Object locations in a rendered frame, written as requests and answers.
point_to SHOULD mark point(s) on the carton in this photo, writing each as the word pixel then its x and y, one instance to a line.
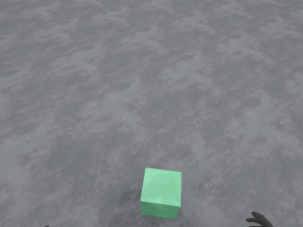
pixel 161 193

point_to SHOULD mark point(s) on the robot right hand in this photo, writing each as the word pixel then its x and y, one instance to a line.
pixel 259 219

